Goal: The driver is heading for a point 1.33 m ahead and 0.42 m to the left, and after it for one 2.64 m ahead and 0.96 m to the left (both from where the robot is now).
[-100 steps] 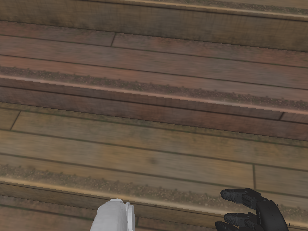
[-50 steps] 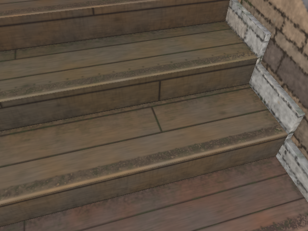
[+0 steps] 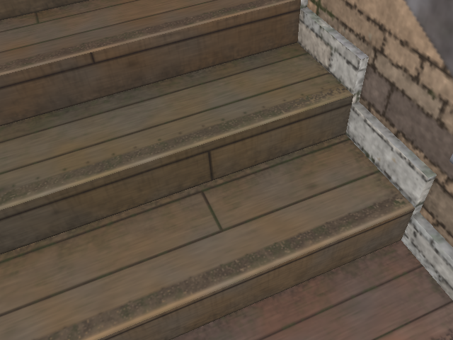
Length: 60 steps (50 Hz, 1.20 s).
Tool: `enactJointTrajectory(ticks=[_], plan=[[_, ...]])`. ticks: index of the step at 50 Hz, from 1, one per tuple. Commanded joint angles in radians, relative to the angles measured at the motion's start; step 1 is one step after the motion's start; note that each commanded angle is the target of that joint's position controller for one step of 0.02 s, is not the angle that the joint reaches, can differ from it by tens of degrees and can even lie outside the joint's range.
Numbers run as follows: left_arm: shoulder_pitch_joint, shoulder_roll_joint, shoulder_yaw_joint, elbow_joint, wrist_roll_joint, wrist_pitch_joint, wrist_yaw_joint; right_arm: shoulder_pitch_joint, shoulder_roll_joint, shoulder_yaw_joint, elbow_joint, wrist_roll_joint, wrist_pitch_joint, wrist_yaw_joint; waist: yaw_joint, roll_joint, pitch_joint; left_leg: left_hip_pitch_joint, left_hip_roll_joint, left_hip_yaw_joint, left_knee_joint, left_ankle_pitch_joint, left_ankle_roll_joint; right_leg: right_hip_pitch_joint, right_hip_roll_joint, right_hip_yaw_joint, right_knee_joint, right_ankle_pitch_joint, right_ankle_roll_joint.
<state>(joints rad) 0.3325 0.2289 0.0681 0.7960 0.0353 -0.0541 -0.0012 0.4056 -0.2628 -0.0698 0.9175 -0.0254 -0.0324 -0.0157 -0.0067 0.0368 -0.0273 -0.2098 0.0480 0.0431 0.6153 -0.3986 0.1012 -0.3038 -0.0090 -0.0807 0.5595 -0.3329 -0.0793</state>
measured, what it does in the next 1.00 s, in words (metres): climbs, turning left: left foot 0.15 m higher, then right foot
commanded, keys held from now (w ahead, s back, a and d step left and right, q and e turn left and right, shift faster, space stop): w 0.16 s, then q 0.38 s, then w+q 0.46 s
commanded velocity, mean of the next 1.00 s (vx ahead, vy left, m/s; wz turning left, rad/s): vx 0.30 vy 0.00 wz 0.36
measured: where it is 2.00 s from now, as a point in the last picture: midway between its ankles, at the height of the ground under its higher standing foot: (165, 151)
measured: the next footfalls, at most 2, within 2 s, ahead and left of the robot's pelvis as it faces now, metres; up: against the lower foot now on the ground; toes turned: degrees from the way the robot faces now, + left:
left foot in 0.40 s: +0.34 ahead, +0.08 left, +0.15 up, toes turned +7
right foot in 0.86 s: +0.44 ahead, -0.16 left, +0.15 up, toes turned +16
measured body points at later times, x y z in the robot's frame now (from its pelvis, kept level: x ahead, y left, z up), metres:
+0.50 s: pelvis +0.21 -0.01 +0.07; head +0.22 -0.02 +0.52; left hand +0.24 +0.24 -0.06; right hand +0.42 -0.21 -0.03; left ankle +0.30 +0.07 -0.58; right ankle +0.06 -0.13 -0.55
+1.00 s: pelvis +0.40 -0.07 +0.14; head +0.39 -0.08 +0.59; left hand +0.34 +0.19 +0.02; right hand +0.62 -0.25 +0.02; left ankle +0.30 +0.06 -0.33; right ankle +0.40 -0.17 -0.58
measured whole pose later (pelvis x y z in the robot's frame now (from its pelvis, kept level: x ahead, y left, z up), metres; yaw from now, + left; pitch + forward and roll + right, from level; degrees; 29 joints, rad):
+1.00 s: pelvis +0.40 -0.07 +0.14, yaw +22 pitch +6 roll +0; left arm 0.35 0.22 0.04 0.91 0.09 -0.09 -0.01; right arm 0.21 -0.26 -0.03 0.85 -0.02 -0.06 0.07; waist 0.04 0.03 -0.17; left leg -0.92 -0.11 -0.16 1.93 -0.21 0.17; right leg -0.37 -0.01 -0.11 0.66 -0.40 -0.04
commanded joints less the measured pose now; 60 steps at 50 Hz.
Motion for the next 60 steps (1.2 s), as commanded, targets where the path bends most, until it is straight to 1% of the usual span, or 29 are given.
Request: enactJointTrajectory(ticks=[1, 4, 9, 10, 12, 14, 16, 18, 20, 21, 22, 23, 24, 25, 28, 33, 36, 39, 42, 43, 44, 45, 46, 47, 48, 50, 55, 58, 60], plan=[[0.302, 0.129, 0.023, 0.045, 0.038, 0.016, 0.033, -0.111, 0.039, 0.015, -0.105, 0.012, -0.042, 0.012, 0.114, -0.382, -0.003, -0.641, -0.093, -0.045, 0.704, -0.013, 0.02, 0.407, -0.322, 0.784, -0.497, -0.509, -0.11], [0.171, 0.079, 0.009, 0.049, 0.016, -0.008, 0.021, -0.28, 0.061, 0.026, -0.191, -0.006, -0.047, 0.015, 0.061, -0.091, 0.173, -0.935, 0.018, -0.041, 1.348, 0.112, -0.024, 0.233, -0.323, 0.602, -0.428, -0.357, -0.195], [0.274, -0.011, -0.027, 0.202, 0.029, -0.054, -0.008, -0.403, 0.201, 0.086, -0.298, 0.016, -0.017, 0.007, 0.038, -0.046, 0.13, -1.213, -0.026, -0.056, 1.717, 0.023, 0.035, 0.181, -0.255, 0.323, -0.303, -0.019, -0.113], [0.286, -0.116, -0.089, 0.243, 0.125, -0.047, -0.036, -0.331, 0.12, 0.104, -0.29, 0.015, -0.009, 0.063, 0.03, -0.151, 0.076, -1.303, -0.015, -0.168, 1.753, 0.156, 0.177, 0.112, -0.242, 0.326, -0.31, 0.047, -0.2], [0.135, -0.057, -0.086, 0.239, 0.145, -0.058, -0.064, -0.343, 0.077, 0.092, -0.325, -0.013, -0.014, 0.095, -0.078, -0.008, 0.057, -1.145, 0.018, -0.096, 1.472, 0.291, 0.213, -0.036, -0.192, 0.147, -0.348, 0.215, -0.157], [0.212, 0.024, -0.078, 0.228, 0.114, -0.072, -0.049, -0.556, 0.042, 0.091, -0.388, 0.015, 0.01, 0.077, -0.005, -0.041, -0.009, -1.023, 0.06, 0.011, 1.175, 0.325, 0.099, -0.028, -0.16, 0.069, -0.426, 0.467, -0.146], [0.16, 0.04, -0.079, 0.159, 0.036, -0.069, -0.061, -0.594, 0.116, 0.118, -0.328, 0.019, 0.055, 0.091, -0.01, -0.081, -0.003, -0.767, 0.026, 0.129, 0.923, 0.177, 0.016, -0.063, -0.202, 0.012, -0.462, 0.957, -0.13], [0.242, 0.204, -0.041, 0.176, -0.018, -0.096, -0.068, -0.503, 0.11, 0.119, -0.281, 0.031, 0.073, 0.12, -0.03, -0.178, -0.054, -0.57, -0.067, 0.186, 0.719, 0.187, -0.025, 0.05, -0.225, -0.023, -0.314, 1.624, -0.106], [0.15, 0.237, -0.021, 0.14, -0.005, -0.089, -0.086, -0.351, 0.021, 0.082, -0.235, 0.035, 0.06, 0.094, -0.08, -0.203, -0.077, -0.475, -0.161, 0.179, 0.425, 0.116, -0.001, 0.233, -0.253, -0.028, -0.131, 1.817, -0.099], [0.108, 0.212, -0.018, 0.093, 0.044, -0.087, -0.094, -0.18, -0.028, 0.066, -0.187, 0.049, 0.043, 0.051, -0.087, -0.153, -0.246, -0.148, -0.127, 0.038, 0.415, 0.316, 0.082, 0.099, -0.252, -0.021, 0.057, 1.899, -0.047], [0.092, 0.129, -0.035, 0.023, 0.11, -0.081, -0.105, 0.002, -0.097, 0.042, -0.126, 0.063, 0.031, 0.017, -0.102, 0.021, -0.504, 0.285, -0.019, -0.358, 0.297, 0.537, 0.252, -0.171, -0.168, 0.059, 0.35, 1.441, 0.024], [-0.057, 0.151, 0.001, -0.016, 0.033, -0.045, -0.12, 0.184, -0.094, 0.037, -0.108, -0.049, 0.041, 0.018, -0.22, 0.271, -0.508, 0.3, 0.177, -0.812, -0.123, 0.544, 0.407, -0.393, 0.127, 0.164, 0.978, 0.107, 0.079], [0.012, 0.066, -0.015, 0.005, -0.023, -0.025, -0.138, 0.15, -0.133, 0.003, -0.066, -0.079, 0.007, 0.021, -0.166, 0.07, -0.309, 0.142, 0.18, -0.82, -0.176, 0.263, 0.283, -0.571, 0.09, 0.349, 1.206, 0.203, -0.006], [-0.026, 0.031, -0.029, -0.01, -0.021, -0.027, -0.113, -0.034, -0.103, 0.004, -0.081, -0.05, -0.022, 0.031, -0.075, 0.007, -0.097, -0.068, 0.155, -0.707, -0.13, 0.171, 0.258, -0.685, 0.058, 0.339, 1.303, 0.223, -0.022], [-0.107, -0.027, -0.064, -0.065, 0.04, 0.006, -0.049, -0.342, 0.113, 0.078, -0.042, 0.009, -0.075, 0.045, 0.107, -0.106, -0.104, -0.381, 0.04, -0.405, -0.205, 0.069, 0.178, -0.622, -0.015, 0.279, 1.174, 0.101, -0.086], [-0.171, 0.032, -0.071, -0.034, 0.021, 0.012, -0.043, -0.205, 0.012, 0.065, -0.016, -0.073, -0.077, 0.048, 0.03, -0.061, -0.157, -0.356, 0.038, -0.34, -0.262, 0.006, 0.127, -0.669, -0.055, 0.138, 1.011, 0.143, 0.017], [-0.138, 0.114, -0.038, -0.006, 0.046, 0.008, -0.031, -0.311, -0.059, 0.061, -0.136, -0.013, -0.101, 0.049, 0.055, 0.018, -0.133, -0.59, -0.001, -0.302, -0.329, 0.003, 0.091, -0.276, -0.064, 0.049, 0.855, 0.188, 0.101], [-0.177, 0.077, -0.032, -0.051, 0.033, 0.006, -0.017, -0.333, -0.135, 0.029, -0.166, 0.021, -0.102, 0.048, 0.061, 0.023, -0.038, -0.537, 0.015, -0.329, -0.299, -0.019, 0.126, -0.026, -0.059, 0.065, 0.421, 0.089, 0.16], [-0.15, 0.066, -0.019, -0.069, 0.029, -0.012, 0.008, -0.197, -0.081, 0.016, -0.119, 0.031, -0.074, 0.085, 0.034, 0.073, -0.028, -0.158, 0.05, -0.441, -0.083, 0.054, 0.206, -0.058, -0.014, 0.045, -0.048, 0.025, 0.15], [-0.074, 0.08, -0.003, -0.073, 0.033, -0.041, 0.017, -0.109, -0.025, 0.021, -0.11, 0.0, -0.047, 0.091, 0.041, -0.01, -0.098, -0.174, -0.014, -0.441, 0.124, 0.133, 0.178, 0.103, -0.06, 0.129, -0.128, 0.098, 0.102], [0.088, 0.197, 0.027, -0.04, 0.027, -0.074, 0.03, -0.034, 0.123, 0.054, -0.133, 0.001, -0.045, 0.101, 0.033, -0.225, -0.205, -0.45, -0.157, -0.297, 0.537, 0.051, 0.069, 0.365, -0.286, 0.404, -0.048, 0.516, -0.164], [0.137, 0.283, 0.045, -0.04, 0.036, -0.079, 0.019, 0.025, 0.116, 0.052, -0.147, -0.014, -0.054, 0.112, 0.031, -0.443, -0.205, -0.934, -0.243, -0.322, 0.839, -0.085, -0.012, 0.582, -0.508, 1.0, -0.224, 0.419, -0.424], [0.08, 0.2, 0.031, 0.009, 0.069, -0.075, 0.008, -0.104, 0.051, 0.049, -0.127, -0.005, -0.059, 0.108, 0.039, -0.215, -0.054, -1.138, -0.185, -0.356, 1.202, 0.019, -0.006, 0.455, -0.518, 0.955, -0.24, 0.249, -0.375], [0.043, 0.11, 0.006, 0.061, 0.057, -0.061, -0.01, -0.175, 0.044, 0.053, -0.117, 0.015, -0.046, 0.087, 0.051, -0.141, -0.021, -1.196, -0.141, -0.276, 1.448, 0.154, 0.016, 0.356, -0.427, 0.674, -0.173, 0.168, -0.267], [0.053, -0.016, -0.04, 0.084, 0.066, -0.053, -0.019, -0.212, 0.059, 0.061, -0.126, 0.016, -0.034, 0.076, 0.047, -0.117, -0.022, -1.228, -0.119, -0.248, 1.505, 0.242, 0.05, 0.288, -0.349, 0.489, -0.195, 0.145, -0.219], [0.151, -0.103, -0.081, 0.182, 0.062, -0.015, -0.027, -0.294, 0.098, 0.095, -0.157, 0.001, -0.025, 0.103, 0.033, -0.095, -0.017, -1.297, -0.093, -0.209, 1.666, 0.238, 0.15, 0.27, -0.302, 0.365, -0.221, 0.119, -0.18], [0.115, -0.085, -0.117, 0.229, 0.105, -0.04, -0.044, -0.445, 0.105, 0.134, -0.208, 0.027, -0.019, 0.109, -0.018, -0.132, 0.007, -1.248, 0.016, -0.074, 1.477, 0.3, 0.206, 0.072, -0.21, 0.069, -0.384, 0.149, -0.127], [0.295, -0.051, -0.127, 0.303, 0.131, -0.033, -0.036, -0.649, 0.046, 0.132, -0.269, 0.037, 0.012, 0.103, 0.084, -0.08, 0.014, -1.276, 0.065, 0.015, 1.111, 0.389, 0.147, 0.163, -0.238, 0.014, -0.456, 0.194, -0.094], [0.358, -0.023, -0.12, 0.327, 0.09, -0.015, -0.066, -0.772, 0.108, 0.144, -0.309, 0.035, 0.062, 0.102, 0.089, -0.131, 0.049, -1.143, 0.068, 0.089, 0.966, 0.203, 0.134, 0.142, -0.323, -0.013, -0.57, 0.477, -0.092]])
Velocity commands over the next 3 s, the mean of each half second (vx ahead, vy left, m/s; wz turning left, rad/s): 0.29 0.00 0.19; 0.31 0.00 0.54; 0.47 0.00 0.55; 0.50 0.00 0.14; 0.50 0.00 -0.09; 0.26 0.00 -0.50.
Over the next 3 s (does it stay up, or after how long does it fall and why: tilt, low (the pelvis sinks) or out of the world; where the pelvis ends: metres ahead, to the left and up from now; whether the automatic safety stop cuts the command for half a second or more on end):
stays up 1.27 0.62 0.63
